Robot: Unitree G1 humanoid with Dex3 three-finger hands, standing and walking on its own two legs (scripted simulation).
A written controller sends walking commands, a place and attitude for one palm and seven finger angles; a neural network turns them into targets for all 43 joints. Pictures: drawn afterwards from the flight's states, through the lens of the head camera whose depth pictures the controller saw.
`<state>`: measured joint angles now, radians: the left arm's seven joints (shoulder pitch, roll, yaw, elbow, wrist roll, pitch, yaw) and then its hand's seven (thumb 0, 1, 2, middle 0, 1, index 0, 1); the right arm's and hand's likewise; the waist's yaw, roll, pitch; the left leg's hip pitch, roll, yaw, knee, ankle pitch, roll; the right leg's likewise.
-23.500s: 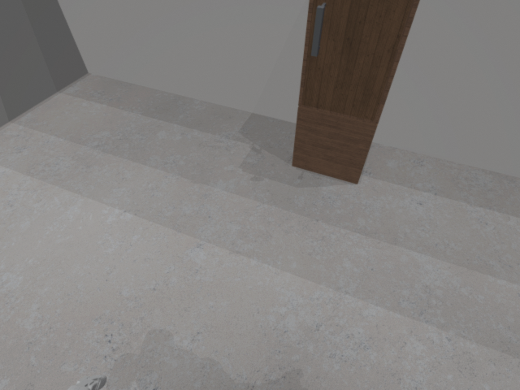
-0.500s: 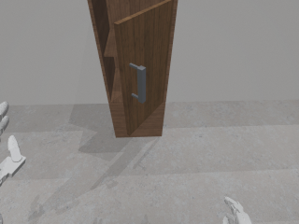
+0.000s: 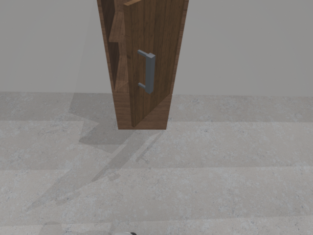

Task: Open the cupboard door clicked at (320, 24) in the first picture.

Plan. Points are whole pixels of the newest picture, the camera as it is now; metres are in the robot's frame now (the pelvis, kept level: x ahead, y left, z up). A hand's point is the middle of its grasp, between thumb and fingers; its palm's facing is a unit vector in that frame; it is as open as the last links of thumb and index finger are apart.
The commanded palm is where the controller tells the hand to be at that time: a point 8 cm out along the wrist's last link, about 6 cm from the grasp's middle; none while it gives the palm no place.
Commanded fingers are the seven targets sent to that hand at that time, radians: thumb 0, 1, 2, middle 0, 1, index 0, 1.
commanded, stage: let the arm hang, fingers relaxed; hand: left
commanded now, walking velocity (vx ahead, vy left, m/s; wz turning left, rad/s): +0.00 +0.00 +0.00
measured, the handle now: (145, 72) +0.67 +0.09 +0.00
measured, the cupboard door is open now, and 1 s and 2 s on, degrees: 51 51 51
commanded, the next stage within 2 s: look to check the result in 0.66 s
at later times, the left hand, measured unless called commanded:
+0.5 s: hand out of the picture +0.02 +0.18 -0.17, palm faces +0.01 -0.98 -0.21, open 7.4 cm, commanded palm none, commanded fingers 0.00 0.90 0.90 -0.20 -0.30 -0.20 -0.30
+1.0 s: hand out of the picture +0.02 +0.17 -0.17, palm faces +0.01 -0.97 -0.23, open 7.4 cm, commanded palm none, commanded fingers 0.00 0.90 0.90 -0.20 -0.30 -0.20 -0.30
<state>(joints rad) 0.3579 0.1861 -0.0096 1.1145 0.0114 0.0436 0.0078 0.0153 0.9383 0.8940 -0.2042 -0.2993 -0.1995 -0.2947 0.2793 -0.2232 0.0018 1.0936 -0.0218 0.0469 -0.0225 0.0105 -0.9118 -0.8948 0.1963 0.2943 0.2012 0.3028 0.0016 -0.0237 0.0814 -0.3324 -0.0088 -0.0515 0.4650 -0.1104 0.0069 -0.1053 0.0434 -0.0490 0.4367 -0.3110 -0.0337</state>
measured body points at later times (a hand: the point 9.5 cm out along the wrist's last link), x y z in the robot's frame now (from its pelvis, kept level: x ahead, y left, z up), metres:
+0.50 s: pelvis +0.01 +0.00 +0.00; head +0.01 -0.01 +0.45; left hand +0.02 +0.23 -0.16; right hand +0.02 -0.23 -0.16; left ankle +0.09 +0.11 -0.74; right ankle -0.05 -0.10 -0.74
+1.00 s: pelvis +0.04 -0.01 +0.00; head +0.06 -0.02 +0.45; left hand +0.02 +0.22 -0.15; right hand +0.04 -0.24 -0.16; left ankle +0.09 +0.11 -0.74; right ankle -0.05 -0.10 -0.74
